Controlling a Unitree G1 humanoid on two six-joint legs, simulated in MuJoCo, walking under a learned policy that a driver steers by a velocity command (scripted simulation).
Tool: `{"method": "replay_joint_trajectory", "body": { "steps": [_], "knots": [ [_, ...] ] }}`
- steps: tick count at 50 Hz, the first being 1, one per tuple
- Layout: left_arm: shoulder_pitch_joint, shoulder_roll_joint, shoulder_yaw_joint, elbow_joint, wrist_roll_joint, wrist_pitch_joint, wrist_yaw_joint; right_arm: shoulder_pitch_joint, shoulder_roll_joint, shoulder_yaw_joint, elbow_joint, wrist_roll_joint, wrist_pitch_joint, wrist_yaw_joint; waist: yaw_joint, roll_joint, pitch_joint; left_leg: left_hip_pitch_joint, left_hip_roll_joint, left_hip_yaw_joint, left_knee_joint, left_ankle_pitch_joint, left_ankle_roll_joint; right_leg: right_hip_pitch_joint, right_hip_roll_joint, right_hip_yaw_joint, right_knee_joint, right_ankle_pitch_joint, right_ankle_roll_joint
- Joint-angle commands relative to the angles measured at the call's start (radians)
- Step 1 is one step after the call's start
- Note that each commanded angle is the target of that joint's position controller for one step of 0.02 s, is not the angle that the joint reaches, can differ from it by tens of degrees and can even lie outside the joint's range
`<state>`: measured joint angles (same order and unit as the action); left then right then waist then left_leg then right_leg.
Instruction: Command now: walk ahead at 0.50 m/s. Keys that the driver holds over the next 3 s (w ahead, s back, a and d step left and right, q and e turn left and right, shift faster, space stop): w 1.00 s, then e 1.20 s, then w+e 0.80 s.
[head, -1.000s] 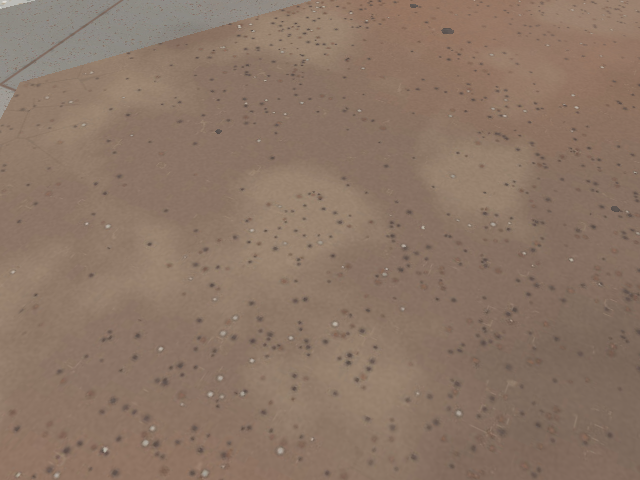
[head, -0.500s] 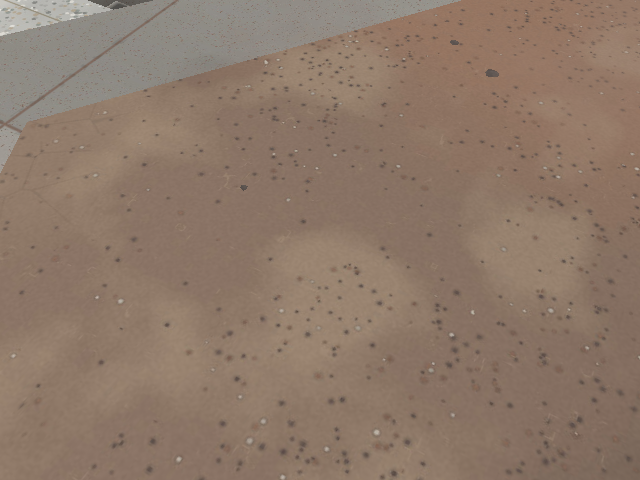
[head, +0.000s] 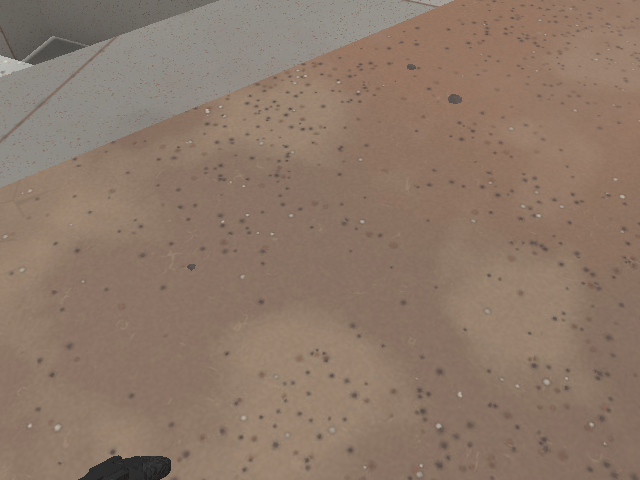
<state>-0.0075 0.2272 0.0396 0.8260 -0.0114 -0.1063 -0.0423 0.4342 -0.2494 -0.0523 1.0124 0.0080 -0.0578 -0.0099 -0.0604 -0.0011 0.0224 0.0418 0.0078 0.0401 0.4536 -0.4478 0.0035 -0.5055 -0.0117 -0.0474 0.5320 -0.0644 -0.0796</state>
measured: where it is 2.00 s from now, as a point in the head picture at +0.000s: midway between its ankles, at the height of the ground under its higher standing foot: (323, 356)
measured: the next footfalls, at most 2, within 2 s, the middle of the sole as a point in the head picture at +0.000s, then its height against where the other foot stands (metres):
left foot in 0.56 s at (259, 478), level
right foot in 1.10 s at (365, 337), level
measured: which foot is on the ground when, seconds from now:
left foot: down 0.00-0.00, up 0.02-0.54, down 0.56-1.00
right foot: down 0.00-0.56, up 0.58-1.00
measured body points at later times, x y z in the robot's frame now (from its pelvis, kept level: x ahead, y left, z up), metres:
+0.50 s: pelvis +0.26 +0.01 +0.01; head +0.29 +0.01 +0.46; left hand +0.22 +0.27 -0.13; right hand +0.47 -0.22 -0.09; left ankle +0.43 +0.14 -0.70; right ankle +0.12 -0.10 -0.72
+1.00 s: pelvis +0.52 +0.03 +0.02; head +0.54 +0.03 +0.47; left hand +0.72 +0.27 -0.09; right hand +0.50 -0.23 -0.12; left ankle +0.43 +0.13 -0.72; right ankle +0.71 -0.13 -0.68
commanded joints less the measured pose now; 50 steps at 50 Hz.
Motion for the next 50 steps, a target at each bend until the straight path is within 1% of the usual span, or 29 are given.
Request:
{"method": "replay_joint_trajectory", "body": {
  "steps": [1,2,3,4,5,6,8,9,10,11,13,16,22,25,26,27,28,29,30,31,32,33,34,36,37,39,41,45,50],
  "knots": [
    [0.464,0.266,0.081,0.072,0.006,0.007,0.014,0.082,-0.003,0.022,-0.066,0.000,-0.045,0.011,0.173,-0.268,-0.447,-0.679,-0.077,-0.090,0.824,-0.099,0.017,0.957,-0.400,0.770,-0.187,-0.151,-0.294],
    [0.400,0.199,0.059,0.065,-0.004,0.006,0.013,0.002,-0.107,-0.005,-0.082,0.026,-0.066,0.016,0.179,-0.188,-0.326,-0.784,-0.011,-0.173,0.922,-0.091,0.042,0.859,-0.363,0.702,-0.224,-0.230,-0.240],
    [0.311,0.161,0.048,0.043,-0.003,0.006,0.016,-0.090,-0.137,-0.012,-0.113,0.042,-0.075,0.015,0.155,-0.133,-0.198,-0.808,0.043,-0.138,0.908,-0.006,0.058,0.701,-0.330,0.548,-0.245,-0.194,-0.198],
    [0.230,0.124,0.034,0.034,0.005,0.004,0.010,-0.151,-0.131,-0.017,-0.122,0.027,-0.070,0.006,0.118,-0.027,-0.097,-0.761,0.091,-0.111,0.835,0.084,0.062,0.523,-0.274,0.421,-0.289,-0.106,-0.156],
    [0.193,0.110,0.030,0.030,0.015,-0.003,0.008,-0.129,-0.115,-0.024,-0.123,0.016,-0.059,0.000,0.075,-0.070,-0.079,-0.699,0.124,-0.118,0.774,0.140,0.059,0.425,-0.257,0.363,-0.316,-0.050,-0.155],
    [0.183,0.097,0.026,0.034,0.018,-0.007,0.004,-0.099,-0.093,-0.023,-0.114,0.009,-0.045,-0.002,0.052,-0.071,-0.066,-0.641,0.140,-0.121,0.745,0.161,0.053,0.364,-0.234,0.320,-0.343,-0.004,-0.155],
    [0.204,0.096,0.028,0.057,0.019,-0.010,0.005,-0.087,-0.066,-0.025,-0.107,0.010,-0.022,-0.007,0.034,-0.053,-0.045,-0.615,0.149,-0.108,0.699,0.198,0.048,0.301,-0.197,0.252,-0.393,-0.012,-0.154],
    [0.216,0.136,0.035,0.065,0.018,-0.013,0.011,-0.108,-0.058,-0.024,-0.121,0.009,-0.017,-0.008,0.029,-0.076,-0.023,-0.647,0.154,-0.106,0.655,0.227,0.034,0.286,-0.218,0.242,-0.410,0.031,-0.174],
    [0.245,0.126,0.033,0.075,0.013,-0.015,0.016,-0.151,-0.074,-0.028,-0.132,-0.001,-0.015,-0.010,0.044,-0.052,-0.002,-0.683,0.158,-0.101,0.615,0.266,0.025,0.298,-0.199,0.202,-0.408,0.121,-0.164],
    [0.262,0.149,0.038,0.084,0.016,-0.011,0.023,-0.187,-0.069,-0.028,-0.149,-0.002,-0.016,-0.009,0.045,-0.064,0.003,-0.725,0.158,-0.102,0.548,0.323,0.015,0.322,-0.210,0.201,-0.415,0.117,-0.167],
    [0.294,0.146,0.037,0.095,0.013,-0.004,0.035,-0.263,-0.071,-0.030,-0.169,-0.004,-0.020,-0.006,0.068,-0.039,0.009,-0.763,0.153,-0.095,0.440,0.430,0.006,0.358,-0.195,0.172,-0.421,0.123,-0.147],
    [0.341,0.157,0.036,0.111,0.005,0.002,0.043,-0.362,-0.044,-0.021,-0.195,-0.001,-0.025,0.005,0.099,-0.044,0.023,-0.733,0.125,-0.068,0.266,0.540,0.007,0.384,-0.174,0.126,-0.426,0.106,-0.122],
    [0.436,0.170,0.043,0.163,-0.005,0.025,0.048,-0.522,-0.045,-0.008,-0.257,0.013,-0.039,0.037,0.146,-0.052,0.070,-0.756,0.087,-0.049,0.096,0.484,0.027,0.554,-0.233,0.127,-0.363,0.110,-0.115],
    [0.414,0.189,0.052,0.167,-0.008,0.037,0.054,-0.480,-0.078,-0.017,-0.260,0.015,-0.049,0.050,0.099,-0.080,0.038,-0.645,0.053,-0.028,0.052,0.381,0.066,0.601,-0.258,0.129,-0.277,0.282,-0.090],
    [0.387,0.197,0.054,0.162,-0.009,0.041,0.054,-0.404,-0.103,-0.029,-0.241,0.013,-0.051,0.048,0.051,-0.092,-0.011,-0.518,0.019,0.002,0.036,0.369,0.085,0.591,-0.241,0.109,-0.192,0.447,-0.075],
    [0.370,0.179,0.048,0.155,-0.007,0.045,0.054,-0.246,-0.145,-0.054,-0.190,0.009,-0.051,0.043,-0.023,-0.076,-0.105,-0.300,-0.010,0.023,0.023,0.391,0.114,0.541,-0.188,0.069,-0.015,0.550,-0.049],
    [0.367,0.147,0.032,0.131,0.008,0.043,0.054,-0.052,-0.218,-0.076,-0.147,-0.003,-0.050,0.032,-0.089,0.010,-0.251,0.021,0.143,-0.147,0.055,0.420,0.178,0.335,-0.130,0.025,0.281,0.343,-0.013],
    [0.488,0.011,-0.008,0.126,0.009,0.021,0.042,0.030,-0.296,-0.093,-0.121,-0.008,-0.045,0.035,-0.036,0.274,-0.389,0.375,0.379,-0.624,-0.046,0.242,0.342,-0.077,0.060,0.021,0.652,-0.281,0.054],
    [0.445,0.094,0.010,0.141,-0.012,-0.005,0.036,0.020,-0.197,-0.064,-0.125,-0.001,-0.043,0.035,-0.058,0.224,-0.402,0.372,0.386,-0.751,-0.140,0.154,0.332,-0.197,0.040,0.163,0.792,-0.495,0.040],
    [0.352,0.160,0.028,0.109,-0.036,-0.020,0.033,-0.075,-0.154,-0.049,-0.142,0.002,-0.045,0.032,-0.045,0.175,-0.247,0.242,0.353,-0.600,-0.153,0.180,0.280,-0.268,-0.015,0.157,0.822,-0.432,0.021],
    [0.293,0.160,0.028,0.095,-0.037,-0.023,0.038,-0.157,-0.127,-0.039,-0.162,-0.003,-0.046,0.031,-0.015,0.089,-0.167,0.092,0.314,-0.474,-0.177,0.261,0.253,-0.239,-0.070,0.129,0.781,-0.339,0.017],
    [0.260,0.148,0.035,0.092,-0.018,-0.016,0.046,-0.212,-0.094,-0.028,-0.167,-0.011,-0.047,0.037,0.015,0.034,-0.089,-0.047,0.270,-0.381,-0.217,0.337,0.231,-0.199,-0.100,0.114,0.712,-0.278,0.018],
    [0.289,0.131,0.039,0.095,-0.012,-0.003,0.048,-0.232,-0.086,-0.024,-0.164,-0.020,-0.052,0.038,0.053,0.081,-0.082,-0.126,0.255,-0.333,-0.244,0.381,0.229,-0.129,-0.129,0.125,0.667,-0.239,0.021],
    [0.321,0.090,0.036,0.106,-0.008,0.021,0.050,-0.218,-0.085,-0.025,-0.147,-0.015,-0.057,0.042,0.078,0.077,-0.062,-0.197,0.233,-0.273,-0.292,0.413,0.239,-0.081,-0.140,0.117,0.602,-0.217,0.034],
    [0.305,0.087,0.038,0.102,-0.008,0.030,0.053,-0.208,-0.096,-0.027,-0.139,-0.014,-0.059,0.037,0.082,0.065,-0.043,-0.217,0.224,-0.246,-0.313,0.417,0.240,-0.092,-0.144,0.111,0.570,-0.192,0.039],
    [0.232,0.092,0.041,0.076,0.001,0.036,0.055,-0.176,-0.125,-0.034,-0.125,-0.014,-0.058,0.025,0.071,0.053,-0.011,-0.210,0.228,-0.216,-0.338,0.450,0.244,-0.163,-0.149,0.108,0.468,-0.102,0.058],
    [0.167,0.088,0.043,0.056,0.007,0.035,0.052,-0.145,-0.129,-0.034,-0.111,-0.011,-0.052,0.015,0.057,0.051,0.003,-0.187,0.214,-0.180,-0.349,0.453,0.229,-0.198,-0.144,0.103,0.356,0.009,0.068],
    [0.036,0.067,0.033,0.021,0.001,0.027,0.040,-0.087,-0.137,-0.034,-0.084,-0.001,-0.046,0.005,0.017,0.059,0.030,-0.162,0.184,-0.110,-0.356,0.445,0.195,-0.163,-0.106,0.067,0.145,0.162,0.070],
    [-0.087,0.072,0.024,-0.027,-0.009,0.017,0.016,-0.016,-0.147,-0.040,-0.036,0.008,-0.028,0.001,-0.016,0.065,0.070,-0.024,0.237,-0.107,-0.302,0.454,0.188,-0.181,-0.082,0.059,0.020,0.109,0.050]
  ]
}}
